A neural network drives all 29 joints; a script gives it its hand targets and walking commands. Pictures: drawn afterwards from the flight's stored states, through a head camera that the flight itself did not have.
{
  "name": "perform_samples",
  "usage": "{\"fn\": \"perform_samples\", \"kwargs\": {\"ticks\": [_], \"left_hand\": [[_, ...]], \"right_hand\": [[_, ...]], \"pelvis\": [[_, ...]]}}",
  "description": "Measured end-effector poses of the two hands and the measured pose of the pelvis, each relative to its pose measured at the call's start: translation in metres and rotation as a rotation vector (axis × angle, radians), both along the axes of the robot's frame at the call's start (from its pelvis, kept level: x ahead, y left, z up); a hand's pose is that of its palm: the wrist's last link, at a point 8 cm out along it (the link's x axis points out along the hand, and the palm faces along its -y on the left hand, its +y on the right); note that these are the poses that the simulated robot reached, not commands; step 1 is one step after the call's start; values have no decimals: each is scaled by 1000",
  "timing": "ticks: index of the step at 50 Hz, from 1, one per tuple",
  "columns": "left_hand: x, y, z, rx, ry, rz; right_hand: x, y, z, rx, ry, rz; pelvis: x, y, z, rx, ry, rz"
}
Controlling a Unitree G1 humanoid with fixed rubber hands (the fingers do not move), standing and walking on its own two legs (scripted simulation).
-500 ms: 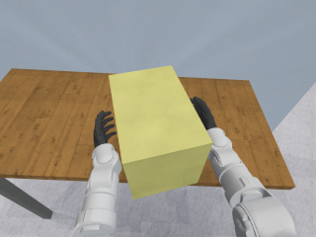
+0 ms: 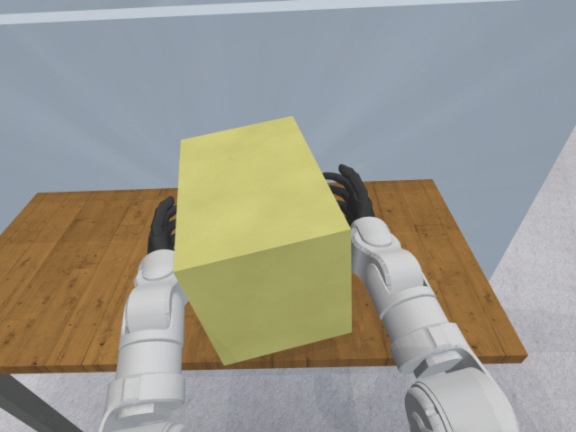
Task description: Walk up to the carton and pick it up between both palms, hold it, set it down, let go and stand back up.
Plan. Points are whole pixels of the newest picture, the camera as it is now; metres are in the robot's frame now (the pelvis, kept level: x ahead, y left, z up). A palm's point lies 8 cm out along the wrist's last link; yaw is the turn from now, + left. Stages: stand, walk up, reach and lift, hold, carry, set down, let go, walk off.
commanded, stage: reach and lift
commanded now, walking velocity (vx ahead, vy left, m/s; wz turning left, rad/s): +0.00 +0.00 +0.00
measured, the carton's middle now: (261, 230) +0.39 +0.03 +0.12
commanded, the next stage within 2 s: hold in 1.76 s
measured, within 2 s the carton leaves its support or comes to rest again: neither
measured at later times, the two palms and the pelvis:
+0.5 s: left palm (153, 251) +0.36 +0.18 +0.13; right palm (352, 237) +0.34 -0.09 +0.15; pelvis -0.02 +0.05 +0.00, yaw -4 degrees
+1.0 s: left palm (158, 229) +0.37 +0.17 +0.16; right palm (359, 230) +0.34 -0.10 +0.16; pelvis -0.01 +0.08 +0.00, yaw -7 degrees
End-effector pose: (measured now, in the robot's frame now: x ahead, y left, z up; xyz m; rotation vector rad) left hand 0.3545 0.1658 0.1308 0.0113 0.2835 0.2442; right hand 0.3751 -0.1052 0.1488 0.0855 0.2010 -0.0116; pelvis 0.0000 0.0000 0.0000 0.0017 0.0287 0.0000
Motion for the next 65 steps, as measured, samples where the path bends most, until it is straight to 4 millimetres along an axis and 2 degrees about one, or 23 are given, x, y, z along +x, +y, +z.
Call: {"fn": "perform_samples", "kwargs": {"ticks": [6,16,22,27,37,46,55,65], "left_hand": [[-3,-3,15,-9,-30,-58],[-3,0,1,-35,16,-135],[-1,10,0,-12,15,-146],[7,16,7,4,23,-150],[22,12,26,54,18,-189],[23,3,26,53,20,-207],[20,11,30,30,20,-183],[15,12,46,41,-21,-181]], "right_hand": [[-18,-4,6,0,-30,-59],[-39,-1,-7,-44,12,-130],[-39,10,-1,-32,8,-143],[-33,16,3,-17,13,-149],[-29,12,7,-1,8,-180],[-32,4,7,-13,9,-191],[-29,11,13,-2,11,-176],[-32,13,29,20,-27,-176]], "pelvis": [[2,9,2,4,-85,-3],[-11,32,2,-3,-101,-60],[-19,47,1,-13,-65,-80],[-22,58,1,-18,-35,-74],[-18,74,1,-29,-50,-86],[-9,77,1,-31,-66,-110],[-5,73,2,-29,-81,-100],[-2,69,2,-30,-103,-73]]}}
